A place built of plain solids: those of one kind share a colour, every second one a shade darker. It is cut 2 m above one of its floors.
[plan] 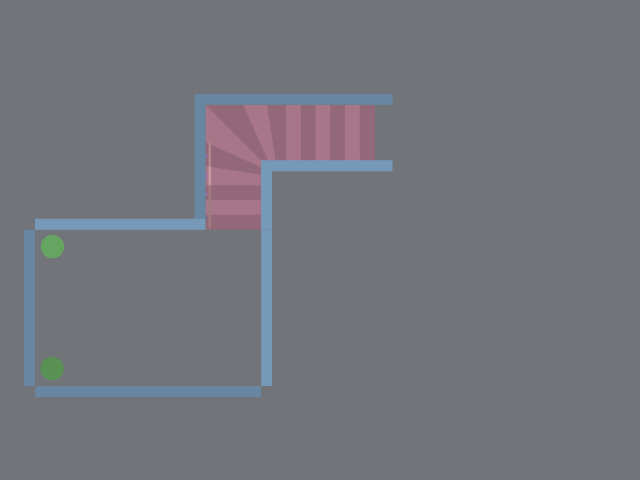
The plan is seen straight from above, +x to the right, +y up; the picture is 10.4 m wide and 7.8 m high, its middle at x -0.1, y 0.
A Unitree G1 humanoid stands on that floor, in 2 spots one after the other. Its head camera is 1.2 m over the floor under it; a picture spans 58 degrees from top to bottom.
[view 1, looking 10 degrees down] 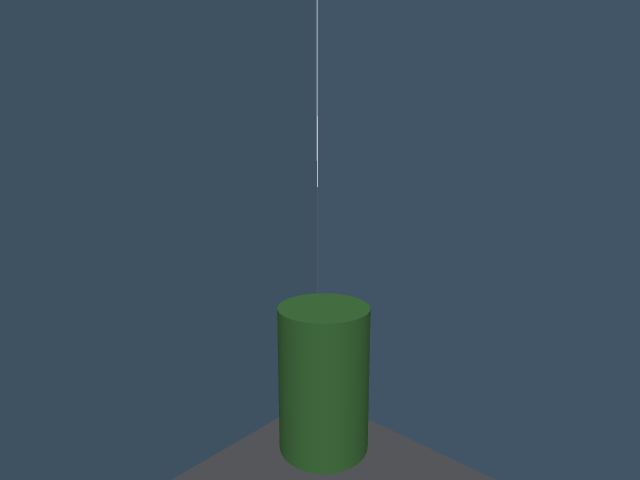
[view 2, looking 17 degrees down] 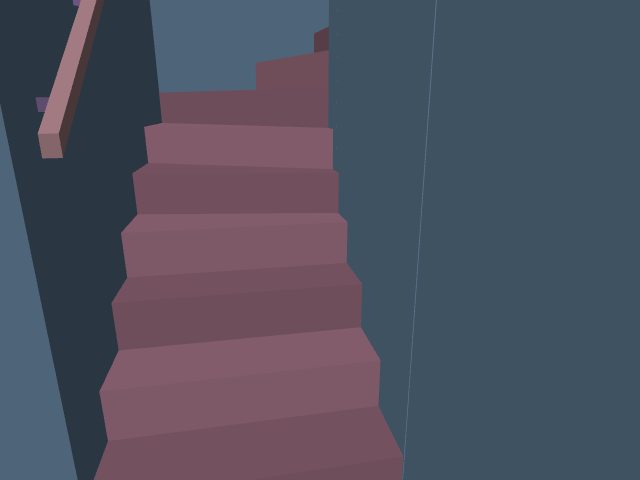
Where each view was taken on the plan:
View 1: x -3.18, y -0.96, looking -138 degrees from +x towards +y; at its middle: wall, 2.12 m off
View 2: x -1.51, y -0.83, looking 79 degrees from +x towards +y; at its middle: tread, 1.83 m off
